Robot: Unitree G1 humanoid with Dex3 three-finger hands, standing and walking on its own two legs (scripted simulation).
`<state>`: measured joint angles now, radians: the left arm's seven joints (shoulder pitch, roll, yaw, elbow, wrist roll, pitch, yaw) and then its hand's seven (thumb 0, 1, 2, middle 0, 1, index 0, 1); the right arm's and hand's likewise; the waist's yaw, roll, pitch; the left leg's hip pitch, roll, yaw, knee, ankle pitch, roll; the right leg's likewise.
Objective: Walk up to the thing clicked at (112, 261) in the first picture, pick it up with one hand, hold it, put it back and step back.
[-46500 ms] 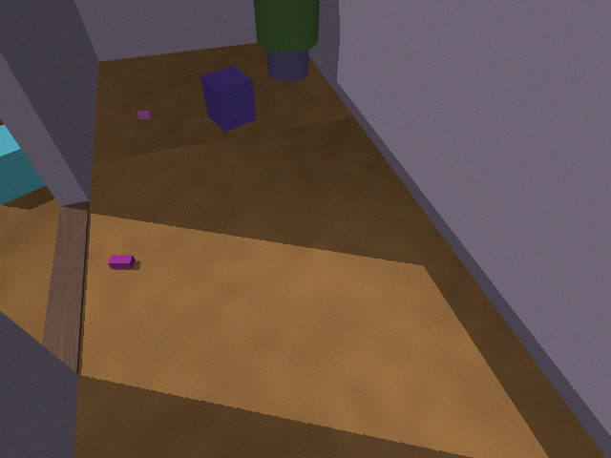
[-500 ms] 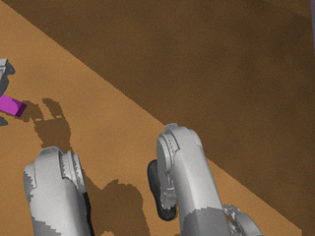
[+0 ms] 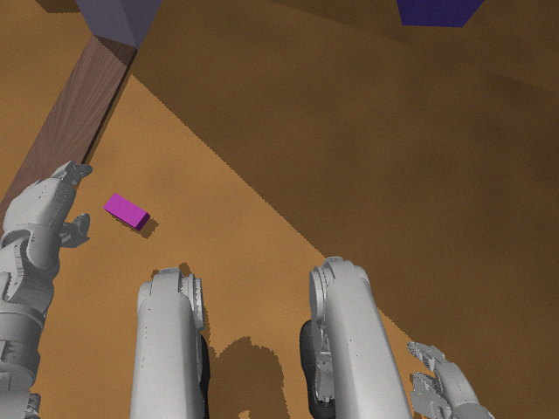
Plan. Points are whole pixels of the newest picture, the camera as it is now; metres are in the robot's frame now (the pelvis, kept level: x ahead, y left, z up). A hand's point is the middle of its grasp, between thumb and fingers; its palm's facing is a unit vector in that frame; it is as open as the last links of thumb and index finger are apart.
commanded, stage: home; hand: left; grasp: from above
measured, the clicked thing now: (127, 212) +0.48 +0.29 -0.39
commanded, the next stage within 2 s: none
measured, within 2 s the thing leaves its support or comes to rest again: neither
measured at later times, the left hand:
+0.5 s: hand (23, 308) +0.27 +0.22 +0.10, palm faces +0.05 -0.94 -0.33, open 7.4 cm
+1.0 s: hand out of the picture +0.23 +0.19 +0.26, palm faces +0.17 -0.96 -0.21, open 7.4 cm
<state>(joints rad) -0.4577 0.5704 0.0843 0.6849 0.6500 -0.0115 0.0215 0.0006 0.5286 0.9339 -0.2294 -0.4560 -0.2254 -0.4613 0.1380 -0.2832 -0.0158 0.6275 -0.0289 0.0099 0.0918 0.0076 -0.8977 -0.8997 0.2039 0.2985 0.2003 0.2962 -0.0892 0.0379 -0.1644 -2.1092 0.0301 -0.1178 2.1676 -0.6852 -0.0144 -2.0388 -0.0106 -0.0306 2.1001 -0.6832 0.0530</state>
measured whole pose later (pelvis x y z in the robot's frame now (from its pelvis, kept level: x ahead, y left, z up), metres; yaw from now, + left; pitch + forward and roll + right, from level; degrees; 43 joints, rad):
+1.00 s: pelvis +0.08 +0.00 +0.31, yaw +6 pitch +11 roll -2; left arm 0.51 0.21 0.04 -0.13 -0.07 0.45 0.04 0.01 0.90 0.90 -0.20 -0.30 -0.20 -0.30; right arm 0.30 -0.22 0.03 0.53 0.01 -0.21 -0.19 0.02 -0.90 -0.90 0.20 0.30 0.20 0.30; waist -0.05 0.06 -0.19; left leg -0.71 0.05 -0.05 1.01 -0.49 -0.02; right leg -0.66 -0.02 -0.05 0.94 -0.48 0.03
